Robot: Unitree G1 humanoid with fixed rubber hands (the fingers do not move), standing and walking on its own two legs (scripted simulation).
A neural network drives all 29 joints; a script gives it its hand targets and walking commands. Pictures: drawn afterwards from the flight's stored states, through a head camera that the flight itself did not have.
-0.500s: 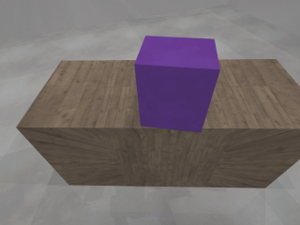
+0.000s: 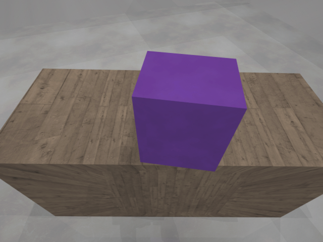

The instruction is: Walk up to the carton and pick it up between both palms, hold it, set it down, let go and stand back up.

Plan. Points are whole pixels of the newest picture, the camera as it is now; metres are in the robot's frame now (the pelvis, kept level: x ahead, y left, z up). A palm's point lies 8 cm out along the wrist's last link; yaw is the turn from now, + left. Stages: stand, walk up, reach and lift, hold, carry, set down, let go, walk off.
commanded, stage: walk up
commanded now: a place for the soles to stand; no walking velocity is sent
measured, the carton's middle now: (183, 115) +0.47 -0.04 +0.03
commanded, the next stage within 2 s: reach and lift in 1.90 s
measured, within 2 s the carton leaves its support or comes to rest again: neither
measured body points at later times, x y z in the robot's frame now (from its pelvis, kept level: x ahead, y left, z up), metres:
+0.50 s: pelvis +0.07 -0.06 +0.00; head +0.10 -0.08 +0.45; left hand +0.16 +0.27 -0.09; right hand +0.16 -0.38 -0.12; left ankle +0.04 +0.11 -0.69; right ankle +0.14 -0.15 -0.73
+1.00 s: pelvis +0.10 -0.04 +0.00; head +0.11 -0.04 +0.45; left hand +0.20 +0.28 -0.11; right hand +0.20 -0.37 -0.09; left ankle +0.09 +0.10 -0.73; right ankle +0.14 -0.15 -0.73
